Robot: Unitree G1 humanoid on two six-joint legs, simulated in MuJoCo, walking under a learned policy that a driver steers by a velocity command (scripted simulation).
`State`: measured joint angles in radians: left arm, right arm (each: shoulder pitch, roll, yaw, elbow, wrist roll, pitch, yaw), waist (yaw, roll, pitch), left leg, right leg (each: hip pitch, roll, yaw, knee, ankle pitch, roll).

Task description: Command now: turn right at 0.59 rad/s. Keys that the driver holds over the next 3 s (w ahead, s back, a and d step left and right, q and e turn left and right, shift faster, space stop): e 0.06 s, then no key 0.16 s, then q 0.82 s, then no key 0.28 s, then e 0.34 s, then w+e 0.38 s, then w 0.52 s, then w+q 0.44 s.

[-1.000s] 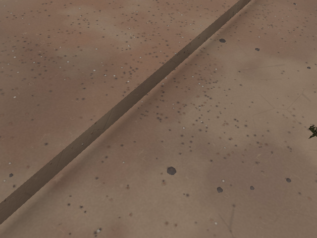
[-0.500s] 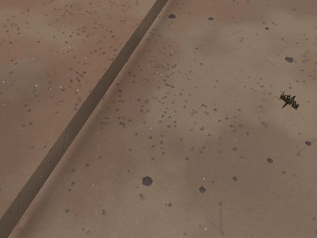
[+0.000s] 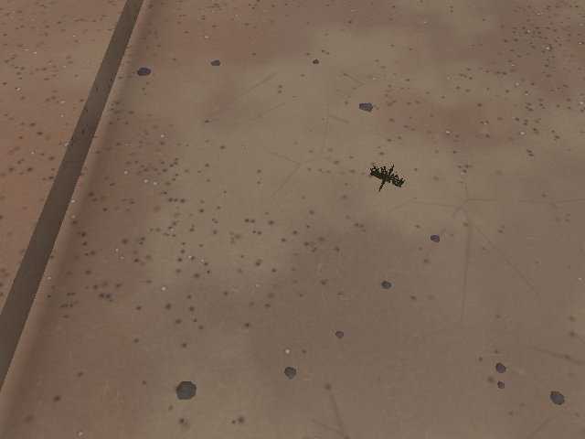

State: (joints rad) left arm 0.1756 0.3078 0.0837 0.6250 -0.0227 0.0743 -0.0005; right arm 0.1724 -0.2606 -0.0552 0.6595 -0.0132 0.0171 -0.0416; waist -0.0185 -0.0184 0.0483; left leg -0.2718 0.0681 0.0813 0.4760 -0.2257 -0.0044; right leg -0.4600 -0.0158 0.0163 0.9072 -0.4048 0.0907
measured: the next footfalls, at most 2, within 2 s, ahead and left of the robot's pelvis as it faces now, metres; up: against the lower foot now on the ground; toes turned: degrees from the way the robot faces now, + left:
right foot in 0.10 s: +0.03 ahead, -0.13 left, +0.00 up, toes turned -5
left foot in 0.48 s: +0.04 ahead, +0.10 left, +0.00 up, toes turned -1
